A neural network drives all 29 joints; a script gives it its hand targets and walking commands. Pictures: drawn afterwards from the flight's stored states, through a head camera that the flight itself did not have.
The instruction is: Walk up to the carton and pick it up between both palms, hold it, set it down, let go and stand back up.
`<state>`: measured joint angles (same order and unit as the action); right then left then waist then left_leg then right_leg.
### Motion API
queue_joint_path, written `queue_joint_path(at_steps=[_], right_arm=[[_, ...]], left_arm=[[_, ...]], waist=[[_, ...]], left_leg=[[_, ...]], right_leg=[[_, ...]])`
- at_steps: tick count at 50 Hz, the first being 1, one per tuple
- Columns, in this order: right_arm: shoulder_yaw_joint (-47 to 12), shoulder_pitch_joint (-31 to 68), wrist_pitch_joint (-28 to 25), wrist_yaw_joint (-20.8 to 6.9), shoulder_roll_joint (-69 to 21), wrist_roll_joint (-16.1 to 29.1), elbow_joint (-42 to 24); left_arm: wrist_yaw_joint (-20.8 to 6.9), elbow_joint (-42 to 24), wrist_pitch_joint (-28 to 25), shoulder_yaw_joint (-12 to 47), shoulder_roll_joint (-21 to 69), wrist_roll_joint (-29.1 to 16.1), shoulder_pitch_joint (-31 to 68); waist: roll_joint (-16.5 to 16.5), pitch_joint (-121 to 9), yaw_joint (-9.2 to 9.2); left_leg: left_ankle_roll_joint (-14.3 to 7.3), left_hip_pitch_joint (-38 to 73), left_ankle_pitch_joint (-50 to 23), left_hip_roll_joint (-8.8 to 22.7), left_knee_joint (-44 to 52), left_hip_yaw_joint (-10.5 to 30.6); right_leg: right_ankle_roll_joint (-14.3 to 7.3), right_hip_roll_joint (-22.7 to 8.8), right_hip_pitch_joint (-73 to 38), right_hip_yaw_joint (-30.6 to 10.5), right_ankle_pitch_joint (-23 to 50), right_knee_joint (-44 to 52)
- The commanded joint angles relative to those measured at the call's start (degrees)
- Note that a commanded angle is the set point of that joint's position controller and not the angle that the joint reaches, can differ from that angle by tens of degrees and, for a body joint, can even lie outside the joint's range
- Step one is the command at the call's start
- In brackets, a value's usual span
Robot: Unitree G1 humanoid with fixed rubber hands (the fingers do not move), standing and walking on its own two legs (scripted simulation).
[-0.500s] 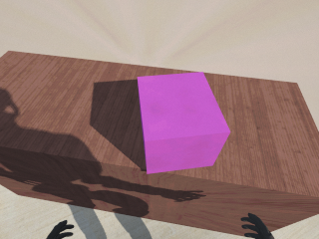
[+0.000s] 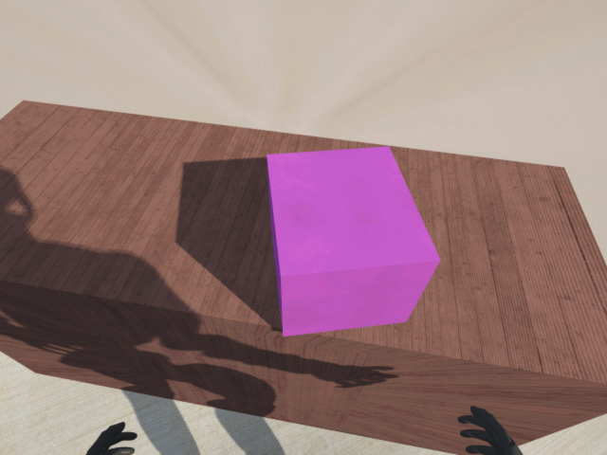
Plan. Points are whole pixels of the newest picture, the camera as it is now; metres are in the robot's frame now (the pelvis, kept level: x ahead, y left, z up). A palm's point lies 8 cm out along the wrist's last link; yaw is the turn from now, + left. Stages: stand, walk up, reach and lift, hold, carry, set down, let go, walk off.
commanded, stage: stand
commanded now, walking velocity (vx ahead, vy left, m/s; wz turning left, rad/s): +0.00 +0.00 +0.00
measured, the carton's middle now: (337, 239) +0.44 -0.06 -0.01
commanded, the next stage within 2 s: walk up in 1.80 s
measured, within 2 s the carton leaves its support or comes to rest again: neither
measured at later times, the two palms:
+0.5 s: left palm out of the picture +0.09 +0.28 -0.10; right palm out of the picture +0.09 -0.29 -0.10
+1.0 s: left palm out of the picture +0.05 +0.28 -0.10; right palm out of the picture +0.05 -0.29 -0.11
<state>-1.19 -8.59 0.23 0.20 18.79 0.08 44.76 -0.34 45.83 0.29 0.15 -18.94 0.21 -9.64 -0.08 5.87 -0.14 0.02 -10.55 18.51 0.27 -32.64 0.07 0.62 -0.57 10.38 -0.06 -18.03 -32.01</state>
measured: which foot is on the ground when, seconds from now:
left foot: down 0.00-1.00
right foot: down 0.00-1.00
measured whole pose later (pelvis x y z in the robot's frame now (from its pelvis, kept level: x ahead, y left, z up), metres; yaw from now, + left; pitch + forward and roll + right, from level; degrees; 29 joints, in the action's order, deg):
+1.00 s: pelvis -0.02 -0.01 +0.01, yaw +0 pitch -5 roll +0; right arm -0.7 -9.5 -0.9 0.7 18.1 0.3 60.0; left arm 0.4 59.4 -0.9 -0.6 -18.1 -0.1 -9.3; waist -0.2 3.8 0.2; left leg 0.5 -6.3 11.4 0.6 -22.3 0.4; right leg 0.3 -0.2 5.9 0.3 -11.0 -21.5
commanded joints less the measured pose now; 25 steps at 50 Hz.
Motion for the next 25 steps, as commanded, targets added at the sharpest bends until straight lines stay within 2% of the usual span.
queue_joint_path(at_steps=[1, 2, 3, 4, 5, 6, 7, 8, 9, 10, 11, 12, 13, 14, 15, 16, 17, 18, 19, 20, 21, 22, 23, 24, 25], right_arm=[[4.42, 3.86, -2.24, 0.3, 13.76, 0.08, -3.79], [3.82, 3.9, -2.22, 0.35, 12.0, 0.27, -4.17], [3.2, 5.07, -1.9, 0.34, 11.86, 0.33, -3.52], [3.21, 5.61, -1.98, 0.46, 11.65, 0.4, -3.4], [3.19, 5.58, -1.69, 0.62, 10.82, 0.16, -3.11], [3.02, 4.22, -2.07, 0.69, 10.24, 0.5, -2.55], [2.88, 4.32, -1.86, 0.41, 10.55, 0.35, -1.72], [2.9, 2.49, -1.61, 0.49, 11.04, 0.59, -1.47], [2.91, 5.04, -1.93, 0.65, 11.34, 0.38, -1.14], [3.83, 4.64, -2.29, 0.72, 13.11, 0.45, -0.55], [3.5, 2.89, -2.04, 1.02, 12.36, 0.15, 0.77], [3.46, 5.67, -1.78, 0.93, 12.51, -0.02, 0.74], [3.46, 3.32, -2.04, 0.96, 12.31, -0.13, 1.25], [3.05, 4.58, -1.99, 0.81, 11.24, 0.02, 1.27], [3.25, 4.29, -2.12, 1.18, 12.29, 0.32, 1.42], [3.46, 3.64, -2.32, 0.91, 12.54, 0.59, 2.92], [3.1, 1.92, -2.05, 1.16, 12.25, 0.16, 3.63], [3.22, 3.59, -1.52, 1.15, 12.18, 0.52, 4.05], [3.11, 4.13, -2.07, 0.88, 11.14, 0.05, 3.44], [2.77, 5.1, -2.04, 1.1, 10.56, -0.26, 4.17], [3.01, 3.27, -2.19, 1.18, 10.31, 0.19, 4.95], [3.25, 4.46, -2.52, 1.27, 12.32, 0.05, 4.91], [3.29, 2.18, -2.36, 0.68, 11.88, 0.66, 5.58], [3.55, 1.92, -2.52, 0.8, 12.22, 0.67, 6.32], [2.99, 3.82, -2.63, 1.04, 11.56, 0.27, 6.57]], left_arm=[[1.04, -2.75, -1.83, -3.71, -13.04, -0.16, 2.43], [1.11, -3.68, -2.11, -3.69, -12.44, 0.0, 4.58], [0.97, -3.64, -2.35, -3.55, -12.2, 0.04, 4.01], [0.89, -3.37, -2.39, -3.47, -11.63, -0.12, 5.06], [0.71, -3.02, -2.47, -3.59, -12.06, 0.03, 3.64], [0.77, -1.85, -2.32, -2.94, -11.06, 0.09, 2.66], [0.61, -1.54, -2.37, -3.27, -12.17, 0.22, 4.41], [0.59, -1.37, -2.35, -3.73, -13.42, 0.05, 3.63], [0.47, -1.16, -2.45, -3.6, -11.64, -0.4, 4.87], [0.4, -0.01, -2.41, -2.98, -11.18, -0.44, 2.48], [0.39, 0.4, -2.82, -3.79, -12.31, -0.41, 4.18], [1.02, 0.86, -2.48, -2.9, -10.92, -0.35, 2.17], [1.28, 1.77, -2.23, -3.72, -12.73, -0.31, 3.51], [0.88, 1.02, -2.28, -2.51, -9.65, -0.33, 2.83], [1.05, 0.89, -2.51, -3.48, -11.96, -0.22, 3.41], [1.02, 2.95, -2.48, -2.79, -11.2, -0.66, 1.52], [0.94, 1.98, -2.52, -2.89, -10.6, -0.46, 4.28], [0.99, 2.37, -2.33, -2.81, -10.71, -0.78, 1.8], [1.34, 3.13, -2.36, -3.71, -12.47, 0.1, 3.58], [1.23, 3.5, -1.99, -3.06, -11.1, 0.12, 4.82], [1.0, 3.93, -2.32, -2.72, -10.86, 0.26, 3.75], [1.01, 4.02, -2.59, -2.87, -10.49, -0.45, 3.03], [1.2, 4.81, -2.77, -2.34, -9.88, -0.81, 2.07], [1.04, 4.88, -2.51, -3.13, -11.93, -0.63, 4.33], [1.4, 4.72, -2.71, -3.21, -10.86, -0.77, 5.44]], waist=[[0.39, -7.23, 0.0], [0.74, -8.42, 0.51], [-0.94, -6.08, 0.14], [-0.9, -6.94, -0.27], [-0.72, -7.74, 0.07], [1.2, -7.04, 0.28], [-0.25, -7.53, 1.04], [0.86, -7.08, 1.17], [0.51, -8.16, 0.37], [-0.78, -8.83, -0.25], [0.05, -9.05, 0.91], [-0.24, -9.22, -0.42], [0.56, -10.28, 0.77], [0.06, -9.62, 0.3], [-0.76, -8.92, 0.07], [-2.33, -8.85, 0.18], [1.32, -10.37, 1.01], [-0.29, -7.6, -0.59], [-0.72, -7.22, 0.85], [0.71, -7.39, 0.14], [1.88, -8.08, 0.44], [2.17, -7.98, -0.57], [0.88, -8.96, 0.97], [1.07, -5.21, 1.07], [-0.01, -3.53, 0.81]], left_leg=[[-1.5, 2.04, -16.89, 5.7, 6.65, 5.51], [-1.09, 3.23, -15.79, 5.86, 7.55, 4.59], [-0.94, 1.03, -14.42, 6.0, 7.54, 5.23], [-1.53, 0.22, -14.86, 6.42, 8.37, 5.53], [-1.32, 2.9, -12.71, 6.19, 8.59, 5.41], [-1.16, 2.89, -12.54, 6.36, 8.47, 5.5], [-1.03, 4.02, -13.11, 6.03, 8.92, 4.99], [-0.97, 3.93, -14.22, 6.59, 9.27, 5.29], [-1.13, 1.57, -17.28, 6.82, 8.95, 5.9], [-1.06, 3.79, -17.23, 6.63, 8.35, 5.31], [-1.18, 3.22, -18.87, 6.26, 9.27, 5.59], [-1.24, 4.33, -18.73, 6.59, 9.41, 5.41], [-0.7, 5.4, -18.35, 6.23, 9.19, 5.05], [-1.09, 4.4, -18.11, 6.55, 9.54, 5.93], [-0.97, 2.68, -18.24, 6.54, 9.28, 5.27], [-1.07, 4.98, -19.83, 6.83, 9.94, 5.67], [-1.1, 5.08, -18.42, 6.65, 10.38, 4.89], [-1.31, 2.98, -18.5, 6.5, 10.66, 5.46], [-1.33, 3.34, -13.81, 7.02, 11.16, 5.05], [-0.64, 4.13, -14.6, 6.57, 11.73, 5.64], [-0.53, 4.15, -12.63, 6.21, 12.14, 5.88], [-0.64, 4.18, -16.81, 6.64, 11.91, 5.67], [-0.98, 4.5, -16.78, 6.75, 11.2, 5.65], [-0.85, 3.04, -13.57, 6.51, 12.39, 5.38], [-1.05, 1.89, -14.45, 6.92, 12.93, 5.46]], right_leg=[[-2.57, -5.75, -2.21, -4.28, 18.04, 6.31], [-2.96, -7.28, -1.52, -5.85, 14.99, 7.23], [-2.5, -5.99, -1.62, -5.19, 13.54, 7.54], [-2.69, -6.48, -2.86, -5.46, 14.74, 7.8], [-2.66, -6.35, -2.24, -5.79, 11.62, 8.61], [-2.39, -6.29, -1.54, -4.72, 12.85, 8.89], [-3.03, -6.85, -0.5, -6.53, 11.99, 9.72], [-2.2, -6.47, -1.46, -5.54, 13.1, 8.85], [-1.9, -5.52, -3.35, -4.07, 13.93, 8.54], [-2.59, -6.37, -3.39, -4.39, 17.66, 8.88], [-2.2, -6.41, -4.58, -3.94, 16.81, 8.98], [-2.12, -6.16, -4.26, -4.21, 18.27, 8.86], [-2.34, -6.64, -4.13, -4.5, 18.54, 9.64], [-2.58, -6.06, -4.38, -3.91, 18.01, 9.05], [-1.87, -6.29, -5.77, -4.38, 18.57, 9.46], [-2.95, -7.16, -4.45, -4.93, 20.21, 10.37], [-2.63, -7.75, -5.64, -4.33, 19.77, 9.86], [-2.64, -6.39, -4.99, -4.9, 17.53, 10.0], [-2.6, -7.3, -4.12, -5.32, 14.07, 11.9], [-2.7, -7.05, -3.9, -4.72, 15.68, 11.97], [-2.68, -6.76, -4.31, -4.83, 15.22, 11.84], [-2.52, -6.87, -5.35, -4.42, 17.31, 11.88], [-2.01, -6.48, -6.0, -3.69, 19.52, 12.32], [-1.99, -6.78, -4.43, -4.78, 15.39, 12.72], [-2.3, -7.15, -3.01, -5.65, 16.07, 13.25]])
